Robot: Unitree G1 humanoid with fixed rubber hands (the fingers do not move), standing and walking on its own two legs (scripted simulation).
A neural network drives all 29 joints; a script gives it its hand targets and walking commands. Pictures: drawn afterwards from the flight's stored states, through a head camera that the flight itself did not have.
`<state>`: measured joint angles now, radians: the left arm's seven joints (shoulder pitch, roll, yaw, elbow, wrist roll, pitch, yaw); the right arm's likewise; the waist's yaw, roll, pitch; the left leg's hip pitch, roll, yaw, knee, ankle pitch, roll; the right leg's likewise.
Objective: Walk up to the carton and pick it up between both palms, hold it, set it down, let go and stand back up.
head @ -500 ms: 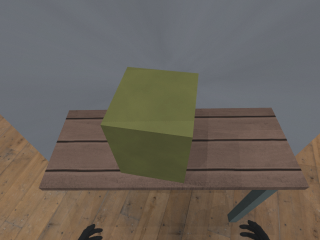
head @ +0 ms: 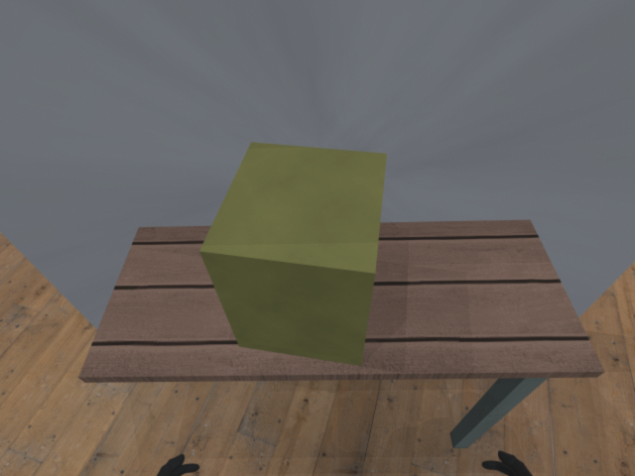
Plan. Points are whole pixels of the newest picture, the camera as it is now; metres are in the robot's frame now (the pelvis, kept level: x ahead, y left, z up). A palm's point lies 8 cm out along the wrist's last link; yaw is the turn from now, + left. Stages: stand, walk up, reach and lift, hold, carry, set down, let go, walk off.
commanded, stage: stand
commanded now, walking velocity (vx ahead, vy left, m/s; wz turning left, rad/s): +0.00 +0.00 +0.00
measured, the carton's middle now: (307, 256) +0.42 +0.04 +0.01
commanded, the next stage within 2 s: none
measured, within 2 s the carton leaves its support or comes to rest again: neither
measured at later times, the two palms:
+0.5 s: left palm out of the picture +0.08 +0.24 -0.11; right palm out of the picture +0.07 -0.24 -0.11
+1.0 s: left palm out of the picture +0.06 +0.24 -0.11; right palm out of the picture +0.04 -0.24 -0.11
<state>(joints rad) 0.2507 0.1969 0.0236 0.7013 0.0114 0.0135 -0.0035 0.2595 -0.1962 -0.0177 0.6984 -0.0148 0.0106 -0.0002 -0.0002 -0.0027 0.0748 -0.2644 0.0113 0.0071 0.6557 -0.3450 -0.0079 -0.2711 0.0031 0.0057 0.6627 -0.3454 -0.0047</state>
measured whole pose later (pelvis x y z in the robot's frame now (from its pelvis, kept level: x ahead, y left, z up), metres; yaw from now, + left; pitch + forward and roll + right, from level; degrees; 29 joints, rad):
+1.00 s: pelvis -0.01 +0.00 +0.01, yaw -1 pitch -3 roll +0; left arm 0.30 0.21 0.01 0.82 0.00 0.01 0.01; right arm 0.31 -0.21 0.00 0.82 -0.01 0.00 -0.01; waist 0.00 0.00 0.06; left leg -0.23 0.02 0.02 0.56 -0.29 -0.01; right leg -0.24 0.01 0.02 0.57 -0.28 0.00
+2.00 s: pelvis +0.00 +0.00 +0.02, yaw -1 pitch -3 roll +0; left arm 0.30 0.19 0.00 0.99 0.00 0.00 0.03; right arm 0.31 -0.19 0.00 0.98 0.00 0.00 -0.03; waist 0.00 0.00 0.05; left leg -0.18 0.02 0.03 0.48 -0.26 -0.01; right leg -0.20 0.01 0.03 0.49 -0.25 0.00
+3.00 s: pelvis +0.01 +0.00 +0.02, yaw -2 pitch -2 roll +0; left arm 0.29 0.16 -0.01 1.07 0.00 -0.01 0.04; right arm 0.30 -0.16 0.01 1.07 0.00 0.00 -0.04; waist 0.00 0.00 0.05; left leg -0.15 0.02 0.03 0.45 -0.25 -0.01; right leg -0.17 0.02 0.03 0.45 -0.24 0.00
